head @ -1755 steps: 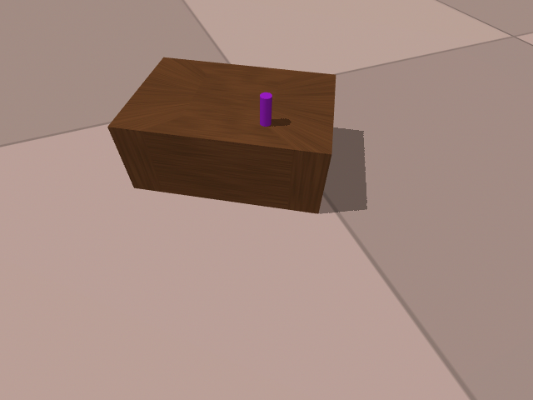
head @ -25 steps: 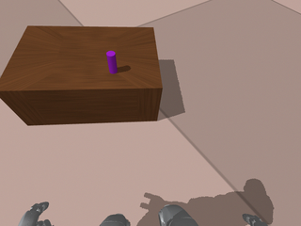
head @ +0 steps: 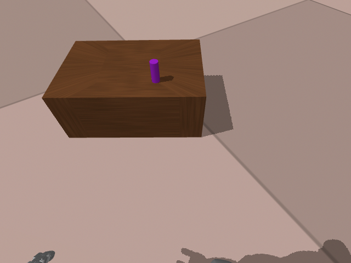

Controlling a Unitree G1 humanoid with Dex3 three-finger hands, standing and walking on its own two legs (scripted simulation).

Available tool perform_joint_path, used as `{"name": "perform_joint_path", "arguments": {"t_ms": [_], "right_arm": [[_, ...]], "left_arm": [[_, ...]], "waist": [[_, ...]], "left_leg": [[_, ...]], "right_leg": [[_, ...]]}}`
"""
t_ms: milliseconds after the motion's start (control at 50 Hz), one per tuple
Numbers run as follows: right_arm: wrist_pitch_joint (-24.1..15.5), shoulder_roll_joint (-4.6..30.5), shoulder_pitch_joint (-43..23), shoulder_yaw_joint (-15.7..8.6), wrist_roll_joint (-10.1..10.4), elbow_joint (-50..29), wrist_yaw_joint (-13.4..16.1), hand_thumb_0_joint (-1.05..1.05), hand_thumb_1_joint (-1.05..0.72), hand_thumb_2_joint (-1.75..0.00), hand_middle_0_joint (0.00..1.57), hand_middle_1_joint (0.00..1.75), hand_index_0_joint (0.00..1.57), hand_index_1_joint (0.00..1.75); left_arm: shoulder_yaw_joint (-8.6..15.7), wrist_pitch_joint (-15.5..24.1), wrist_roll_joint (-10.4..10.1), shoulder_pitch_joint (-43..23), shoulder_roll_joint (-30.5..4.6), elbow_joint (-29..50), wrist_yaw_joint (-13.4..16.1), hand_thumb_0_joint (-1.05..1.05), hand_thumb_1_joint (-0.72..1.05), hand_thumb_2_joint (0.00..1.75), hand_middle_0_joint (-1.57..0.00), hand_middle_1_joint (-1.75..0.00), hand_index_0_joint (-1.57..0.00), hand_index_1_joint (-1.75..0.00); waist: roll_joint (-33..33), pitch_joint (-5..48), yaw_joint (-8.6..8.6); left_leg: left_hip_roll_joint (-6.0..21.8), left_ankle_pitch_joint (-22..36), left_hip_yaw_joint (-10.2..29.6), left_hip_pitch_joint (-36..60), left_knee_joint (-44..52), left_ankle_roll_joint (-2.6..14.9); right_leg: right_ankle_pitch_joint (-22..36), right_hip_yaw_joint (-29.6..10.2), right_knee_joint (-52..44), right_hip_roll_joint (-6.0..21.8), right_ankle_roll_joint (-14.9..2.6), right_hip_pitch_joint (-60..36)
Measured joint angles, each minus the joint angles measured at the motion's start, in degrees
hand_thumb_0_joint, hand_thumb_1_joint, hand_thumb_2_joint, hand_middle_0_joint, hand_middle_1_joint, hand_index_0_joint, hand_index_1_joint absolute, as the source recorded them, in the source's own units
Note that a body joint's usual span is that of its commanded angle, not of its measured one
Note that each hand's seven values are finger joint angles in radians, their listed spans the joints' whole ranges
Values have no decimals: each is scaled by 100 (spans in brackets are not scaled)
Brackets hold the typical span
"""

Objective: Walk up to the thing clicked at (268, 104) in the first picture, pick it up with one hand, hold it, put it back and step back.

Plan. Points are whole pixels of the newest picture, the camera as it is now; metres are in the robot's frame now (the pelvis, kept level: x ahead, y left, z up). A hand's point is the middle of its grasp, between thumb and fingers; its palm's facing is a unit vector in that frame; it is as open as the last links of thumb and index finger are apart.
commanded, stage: step back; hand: left
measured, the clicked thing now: (154, 71) +1.15 +0.18 -0.30
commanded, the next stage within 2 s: stand in 0.86 s
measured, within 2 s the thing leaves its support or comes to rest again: neither
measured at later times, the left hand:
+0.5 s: hand out of the picture +0.08 +0.28 -0.14, palm faces -0.01 -0.94 -0.35, open 7.4 cm
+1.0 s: hand (76, 247) +0.17 +0.27 -0.12, palm faces -0.05 -0.93 -0.35, open 7.3 cm
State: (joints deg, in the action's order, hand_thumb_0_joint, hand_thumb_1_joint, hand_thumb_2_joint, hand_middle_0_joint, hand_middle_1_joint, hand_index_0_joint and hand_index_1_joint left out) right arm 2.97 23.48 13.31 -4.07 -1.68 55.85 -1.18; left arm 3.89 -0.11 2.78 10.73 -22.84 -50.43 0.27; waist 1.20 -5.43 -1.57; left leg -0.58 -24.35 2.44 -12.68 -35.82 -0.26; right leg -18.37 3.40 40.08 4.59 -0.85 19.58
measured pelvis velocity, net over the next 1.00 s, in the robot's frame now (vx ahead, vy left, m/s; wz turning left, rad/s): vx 0.04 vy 0.02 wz -0.05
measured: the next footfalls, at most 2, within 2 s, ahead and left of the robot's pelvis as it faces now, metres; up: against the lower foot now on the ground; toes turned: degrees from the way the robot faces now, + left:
none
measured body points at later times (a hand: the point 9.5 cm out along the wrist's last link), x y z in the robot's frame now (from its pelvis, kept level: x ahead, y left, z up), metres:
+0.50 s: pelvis +0.01 +0.02 +0.01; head +0.02 +0.02 +0.46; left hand +0.08 +0.33 -0.12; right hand +0.08 -0.30 -0.12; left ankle +0.03 +0.14 -0.72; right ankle +0.03 -0.11 -0.72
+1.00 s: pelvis +0.04 +0.02 +0.02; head +0.05 +0.02 +0.47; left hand +0.17 +0.31 -0.10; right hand +0.14 -0.28 -0.10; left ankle +0.03 +0.14 -0.72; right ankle +0.03 -0.11 -0.72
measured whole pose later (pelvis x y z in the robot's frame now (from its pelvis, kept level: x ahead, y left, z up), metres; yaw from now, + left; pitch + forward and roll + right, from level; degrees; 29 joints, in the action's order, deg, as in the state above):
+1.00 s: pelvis +0.04 +0.02 +0.02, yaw -3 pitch -2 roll +0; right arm -0.6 19.5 2.6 -1.5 -0.1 62.4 -0.6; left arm 0.0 1.3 0.1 2.9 -20.0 -61.8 0.3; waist 0.3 -3.6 0.0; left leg 0.4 -14.2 -0.8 -6.9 -23.4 -0.1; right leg -13.4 -1.3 23.7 1.0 1.2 8.0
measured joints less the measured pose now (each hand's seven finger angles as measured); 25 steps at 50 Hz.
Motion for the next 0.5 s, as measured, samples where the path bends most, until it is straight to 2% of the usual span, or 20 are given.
{"name": "perform_joint_path", "arguments": {"t_ms": [20, 60, 80, 120, 160, 180, 200, 220, 280, 340, 400, 440, 460, 500], "right_arm": [[-53, -61, -3, -17, -27, 61, 1, 0, -90, -90, 20, 30, 20, 30], [-130, -124, 61, 10, -63, 105, -14, 0, -90, -90, 20, 30, 20, 30], [-166, -166, 79, 35, -71, 120, -15, 0, -90, -90, 20, 30, 20, 30], [-224, -252, 78, 100, -80, 135, -3, 0, -90, -90, 20, 30, 20, 30], [-254, -298, 48, 136, -79, 130, -12, 0, -90, -90, 20, 30, 20, 30], [-247, -303, 24, 145, -76, 120, -20, 0, -90, -90, 21, 30, 20, 30], [-227, -283, -17, 147, -64, 113, -15, 0, -90, -90, 21, 30, 20, 30], [-205, -256, -43, 145, -47, 101, 1, 0, -90, -90, 21, 30, 20, 30], [-161, -245, -122, 129, -16, 124, 43, 0, -90, -90, 20, 30, 20, 30], [-219, -167, -185, 97, 5, 132, 34, 0, -90, -90, 20, 30, 20, 30], [-280, -112, -208, 64, -1, 164, 12, 0, -90, -90, 20, 30, 20, 30], [-323, -120, -226, 38, -32, 206, 26, 0, -90, -90, 20, 30, 20, 30], [-338, -151, -242, 36, -55, 235, 41, 0, -90, -90, 20, 30, 20, 30], [-341, -217, -273, 74, -67, 273, 33, 0, -90, -90, 20, 30, 20, 30]], "left_arm": [[3, -28, -11, 14, -51, -38, -2, 0, 90, 90, -21, -30, -21, -30], [-1, -93, -63, 117, -58, -219, -13, 0, 91, 90, -21, -30, -20, -30], [-5, -117, -85, 156, -78, -311, -39, 0, 91, 90, -21, -30, -20, -30], [-4, -110, -134, 220, -120, -437, -92, 0, 91, 90, -21, -30, -20, -30], [1, -60, -152, 285, -124, -525, -134, 0, 91, 90, -21, -30, -20, -30], [6, -29, -152, 313, -106, -561, -142, 0, 91, 90, -21, -30, -20, -30], [12, 5, -143, 310, -47, -608, -134, 0, 91, 90, -21, -30, -20, -30], [8, 40, -120, 298, 30, -643, -122, 0, 91, 90, -21, -30, -20, -30], [-45, 154, -68, 304, 189, -647, -121, 0, 91, 90, -21, -30, -20, -30], [-102, 220, -59, 260, 330, -628, -117, 0, 91, 90, -21, -30, -20, -30], [-144, 217, -58, 202, 354, -634, -125, 0, 91, 90, -21, -30, -21, -30], [-177, 171, -79, 150, 313, -645, -115, 0, 90, 90, -21, -30, -21, -30], [-191, 142, -106, 134, 287, -663, -105, 0, 90, 90, -21, -30, -21, -30], [-202, 94, -162, 113, 240, -730, -92, 0, 91, 90, -21, -30, -20, -30]], "waist": [[-139, -34, -32], [-165, 105, 29], [-175, 158, 80], [-230, 201, 121], [-249, 235, 131], [-232, 247, 120], [-135, 219, 108], [-2, 196, 115], [58, 246, 28], [75, 217, -45], [44, 224, -67], [-37, 213, -45], [-109, 216, -50], [-162, 271, -25]], "left_leg": [[-84, 367, -88, 87, 145, -30], [-68, 429, -109, 59, 135, 32], [-45, 442, -96, 68, 176, 68], [1, 523, -104, 126, 292, 42], [64, 530, -126, 137, 291, -32], [108, 485, -139, 119, 216, -74], [205, 406, -117, 97, 79, -110], [302, 291, -38, 49, -99, -75], [121, -383, 177, -285, -798, 34], [30, -425, 128, -505, -1020, 94], [93, -181, -55, -427, -429, 108], [56, 600, -136, -265, 90, 68], [16, 789, -196, -229, 147, 44], [25, 723, -257, -210, 151, 53]], "right_leg": [[-188, -134, 158, 55, -15, 45], [-764, -320, 480, -112, 3, 175], [-827, -395, 660, -202, 6, 230], [-750, -446, 704, -288, 1, 218], [-621, -387, 251, -314, 6, 18], [-457, -353, -116, -344, -1, -154], [11, -308, -369, -432, -13, -275], [277, -228, -484, -532, -27, -354], [255, -204, -499, -556, -107, -342], [284, -225, -617, -481, -86, -393], [249, -242, -595, -392, 11, -380], [139, -277, -431, -304, 98, -332], [86, -339, -360, -262, 105, -310], [-306, -448, -242, -313, 52, -275]]}}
